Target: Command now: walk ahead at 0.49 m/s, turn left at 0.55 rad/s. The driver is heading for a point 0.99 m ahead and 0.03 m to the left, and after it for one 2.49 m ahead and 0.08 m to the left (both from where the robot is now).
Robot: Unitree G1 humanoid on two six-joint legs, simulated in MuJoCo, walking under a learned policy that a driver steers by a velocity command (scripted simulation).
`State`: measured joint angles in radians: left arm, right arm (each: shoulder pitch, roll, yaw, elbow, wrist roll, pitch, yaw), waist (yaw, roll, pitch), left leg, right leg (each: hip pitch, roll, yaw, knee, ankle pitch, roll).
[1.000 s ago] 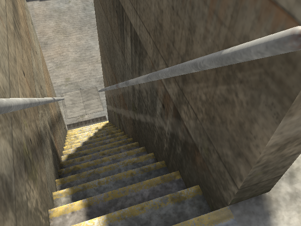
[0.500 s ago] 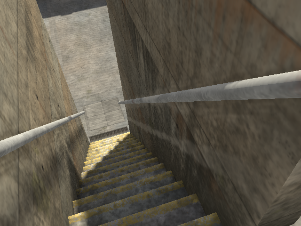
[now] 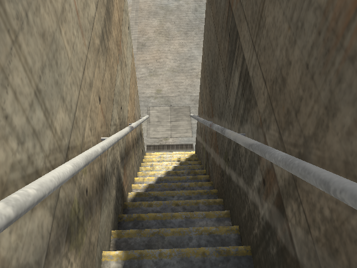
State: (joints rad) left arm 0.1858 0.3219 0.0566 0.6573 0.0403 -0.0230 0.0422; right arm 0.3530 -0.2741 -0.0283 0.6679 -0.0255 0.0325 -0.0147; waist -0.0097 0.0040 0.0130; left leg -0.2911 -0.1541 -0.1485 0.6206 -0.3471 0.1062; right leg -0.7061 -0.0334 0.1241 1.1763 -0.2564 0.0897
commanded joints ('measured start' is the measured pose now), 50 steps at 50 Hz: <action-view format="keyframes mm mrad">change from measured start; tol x64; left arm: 1 142 100 30 -12 -13 -20 -23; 50 348 -158 19 222 -123 -6 -9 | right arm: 1 -70 -182 -51 -88 34 -32 -22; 50 518 -256 -66 359 28 -28 45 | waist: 1 66 -21 -156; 44 -139 -336 -73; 50 -12 431 0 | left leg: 1 23 264 -310 -5 753 209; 13 465 241 -561 302 441 197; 29 -872 141 -109 1668 -513 -146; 42 -104 246 73 -110 1043 -175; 50 297 593 -428 -119 436 65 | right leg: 1 90 30 -27 72 165 -38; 13 -431 -3 106 -353 59 -28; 22 716 -130 14 -1118 896 -50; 26 1330 -415 173 -483 1359 -332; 33 190 -303 160 -690 248 -314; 43 216 -111 -28 -180 -235 -135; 50 -331 166 56 1132 -454 -47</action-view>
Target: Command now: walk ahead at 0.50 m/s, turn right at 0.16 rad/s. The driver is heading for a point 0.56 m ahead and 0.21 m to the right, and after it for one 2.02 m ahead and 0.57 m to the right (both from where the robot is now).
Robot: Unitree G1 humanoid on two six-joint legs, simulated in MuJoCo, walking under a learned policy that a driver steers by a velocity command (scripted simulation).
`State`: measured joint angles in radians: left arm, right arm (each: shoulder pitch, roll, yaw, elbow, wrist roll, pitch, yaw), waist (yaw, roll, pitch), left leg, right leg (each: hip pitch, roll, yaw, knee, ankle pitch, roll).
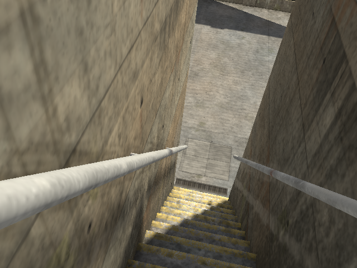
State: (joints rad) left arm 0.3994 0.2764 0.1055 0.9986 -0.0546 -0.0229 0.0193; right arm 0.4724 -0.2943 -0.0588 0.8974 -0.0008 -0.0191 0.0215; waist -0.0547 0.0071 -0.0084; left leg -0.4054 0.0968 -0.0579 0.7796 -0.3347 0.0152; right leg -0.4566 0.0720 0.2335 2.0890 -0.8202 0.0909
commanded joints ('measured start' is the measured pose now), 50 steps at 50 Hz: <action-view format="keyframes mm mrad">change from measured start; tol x64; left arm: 1 25 -52 -38 -184 -13 27 18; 50 -38 -89 -95 -380 -1 49 20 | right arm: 1 180 -167 -18 42 -2 8 15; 50 -117 -10 13 -29 -11 -16 -141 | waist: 1 79 83 62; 50 226 -120 233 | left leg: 1 180 294 -546 -363 3 70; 25 -285 118 239 1082 546 -10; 27 -754 -104 185 1790 -576 -76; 38 -5 -90 -73 -295 1036 -52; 42 468 -53 -95 -135 802 -59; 45 949 309 -445 13 1851 254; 50 -222 87 -123 -146 995 147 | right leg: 1 -547 -24 -13 0 421 -94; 20 -382 -66 -37 -1336 1588 -26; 26 778 -18 -293 -1498 1172 -272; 28 725 -66 85 -1434 2080 -339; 36 161 -133 325 -1197 740 -385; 42 -265 81 227 -520 936 -254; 44 -700 313 62 263 -224 -113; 50 -486 38 -74 -432 437 -69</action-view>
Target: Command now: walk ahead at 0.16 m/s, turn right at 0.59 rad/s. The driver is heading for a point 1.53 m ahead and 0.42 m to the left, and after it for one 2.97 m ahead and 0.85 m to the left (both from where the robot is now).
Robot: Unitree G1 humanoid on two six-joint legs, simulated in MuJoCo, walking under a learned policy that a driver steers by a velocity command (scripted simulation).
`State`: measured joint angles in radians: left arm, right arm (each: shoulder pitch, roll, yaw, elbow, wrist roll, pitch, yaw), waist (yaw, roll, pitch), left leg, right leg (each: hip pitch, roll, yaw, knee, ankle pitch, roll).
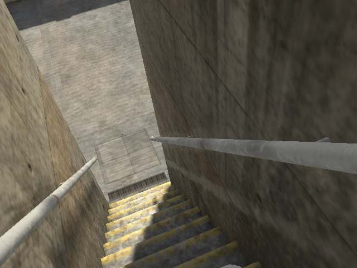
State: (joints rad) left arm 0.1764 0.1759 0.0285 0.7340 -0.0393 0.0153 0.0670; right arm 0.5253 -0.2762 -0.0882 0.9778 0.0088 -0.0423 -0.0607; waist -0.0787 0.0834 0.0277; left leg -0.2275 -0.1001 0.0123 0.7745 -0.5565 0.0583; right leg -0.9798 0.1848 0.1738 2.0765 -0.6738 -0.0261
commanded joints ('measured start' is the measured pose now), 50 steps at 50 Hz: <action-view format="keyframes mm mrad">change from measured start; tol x64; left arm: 1 231 21 -24 -115 0 -1 -45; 50 107 204 64 -88 61 75 0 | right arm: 1 -385 -97 44 -164 -51 18 -82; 50 -349 -100 53 -383 -33 100 84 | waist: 1 357 -171 167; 50 207 85 -39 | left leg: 1 -766 325 -307 -112 1009 99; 7 235 98 -321 223 552 79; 14 -687 -174 -257 1302 -549 -117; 27 -864 -16 -182 1493 332 -296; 41 -180 108 -37 -40 23 -32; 44 356 382 -930 -311 688 296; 50 -192 283 -496 -230 633 143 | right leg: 1 512 -176 -55 -709 780 74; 7 17 -246 -63 -1260 917 120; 15 1278 -661 122 -1316 2227 -147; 22 641 -633 250 -1712 514 -167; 41 729 -545 -159 -1437 457 -24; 44 -188 -223 -121 -554 -314 125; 50 104 -169 37 -439 442 112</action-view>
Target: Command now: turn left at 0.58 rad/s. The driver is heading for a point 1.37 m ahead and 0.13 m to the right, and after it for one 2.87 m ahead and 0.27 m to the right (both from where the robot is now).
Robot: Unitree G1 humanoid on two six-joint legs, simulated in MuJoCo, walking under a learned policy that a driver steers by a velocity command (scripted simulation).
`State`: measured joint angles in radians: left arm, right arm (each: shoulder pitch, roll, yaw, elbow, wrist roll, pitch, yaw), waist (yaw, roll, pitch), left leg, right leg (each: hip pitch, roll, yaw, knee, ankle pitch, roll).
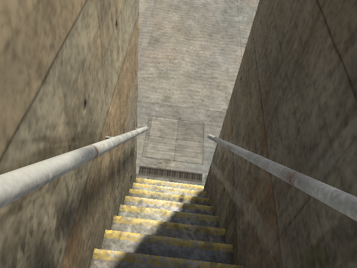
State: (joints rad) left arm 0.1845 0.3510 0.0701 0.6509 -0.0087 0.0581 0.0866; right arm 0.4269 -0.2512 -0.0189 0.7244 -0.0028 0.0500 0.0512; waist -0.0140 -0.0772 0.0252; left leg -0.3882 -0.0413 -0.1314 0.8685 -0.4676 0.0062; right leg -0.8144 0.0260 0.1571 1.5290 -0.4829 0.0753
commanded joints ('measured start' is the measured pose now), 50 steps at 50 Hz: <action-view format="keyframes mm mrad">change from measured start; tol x32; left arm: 1 138 32 27 21 46 37 -42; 13 -140 14 37 -13 22 -21 -75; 20 84 -44 33 18 -11 -43 -144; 24 783 -8 64 255 25 -72 -119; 31 233 174 -10 143 -12 -49 -92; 50 475 -16 -60 113 -44 -7 -62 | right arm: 1 -319 -100 -2 -150 -14 20 -37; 11 94 -189 -11 -72 10 0 -192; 50 -381 116 73 -201 25 40 -73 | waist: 1 168 265 -66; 22 78 310 42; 26 -49 -426 -113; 29 198 2 -17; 31 -33 -348 89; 43 198 262 44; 50 101 34 21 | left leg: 1 -95 181 -265 -272 599 163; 11 305 212 -476 -111 605 245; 20 -268 33 -216 129 -68 155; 23 -404 -50 -147 573 58 30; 25 -740 -150 2 1264 -579 -96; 29 -488 -52 241 1508 -401 -90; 38 -177 8 174 838 -479 -51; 42 -265 100 -262 211 90 179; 50 -350 51 -31 689 -437 38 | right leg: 1 27 -7 7 79 352 19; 12 -142 -3 156 -358 485 57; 22 771 -95 -107 -1314 856 -106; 25 1100 -184 -22 -943 1152 -155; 26 855 -364 472 -1147 277 -324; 27 657 -353 496 -1252 132 -340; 30 500 -212 257 -1168 802 -360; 39 584 -152 144 -1140 1101 -353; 42 595 -38 -33 -1099 469 -221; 50 783 -207 40 -1243 426 -192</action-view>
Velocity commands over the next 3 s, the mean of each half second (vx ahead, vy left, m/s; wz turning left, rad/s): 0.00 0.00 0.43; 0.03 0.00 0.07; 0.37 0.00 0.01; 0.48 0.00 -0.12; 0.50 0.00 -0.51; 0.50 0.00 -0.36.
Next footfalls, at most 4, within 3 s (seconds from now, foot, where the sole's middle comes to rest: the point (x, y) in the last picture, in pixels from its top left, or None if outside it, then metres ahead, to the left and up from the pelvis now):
0.46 right None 0.23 -0.24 -0.97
0.72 left None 0.07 -0.04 -0.72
1.56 left None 0.29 0.11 -0.97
2.18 right None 0.74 -0.16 -1.42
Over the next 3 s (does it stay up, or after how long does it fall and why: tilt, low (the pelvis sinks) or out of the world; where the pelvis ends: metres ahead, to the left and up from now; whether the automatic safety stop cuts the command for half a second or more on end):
stays up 1.45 -0.14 -1.57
